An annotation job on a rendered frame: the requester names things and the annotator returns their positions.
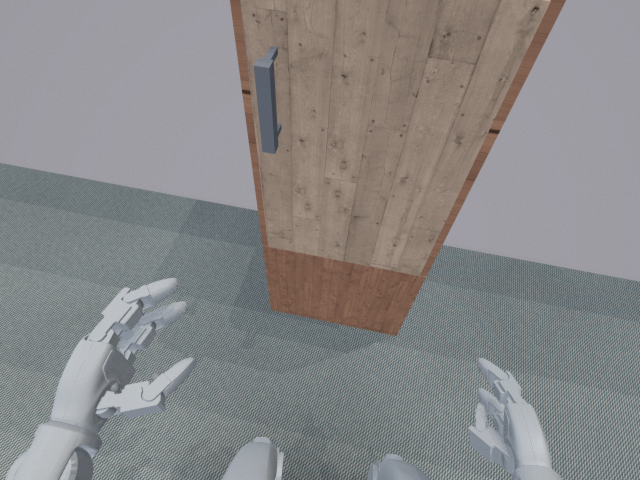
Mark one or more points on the left robot thigh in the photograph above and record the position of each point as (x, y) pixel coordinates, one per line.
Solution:
(256, 461)

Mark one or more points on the right robot hand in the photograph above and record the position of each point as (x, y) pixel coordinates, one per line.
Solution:
(516, 422)

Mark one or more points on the handle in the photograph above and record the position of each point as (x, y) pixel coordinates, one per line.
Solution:
(266, 100)

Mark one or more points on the robot left forearm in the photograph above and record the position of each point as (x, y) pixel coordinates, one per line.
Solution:
(59, 451)

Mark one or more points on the cupboard door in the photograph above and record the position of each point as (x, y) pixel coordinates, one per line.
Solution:
(384, 106)

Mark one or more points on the right robot thigh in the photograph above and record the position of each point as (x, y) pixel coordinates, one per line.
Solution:
(392, 469)

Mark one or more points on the robot thigh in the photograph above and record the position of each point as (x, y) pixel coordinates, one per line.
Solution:
(392, 469)
(256, 461)

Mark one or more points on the left robot hand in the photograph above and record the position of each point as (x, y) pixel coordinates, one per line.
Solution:
(83, 397)

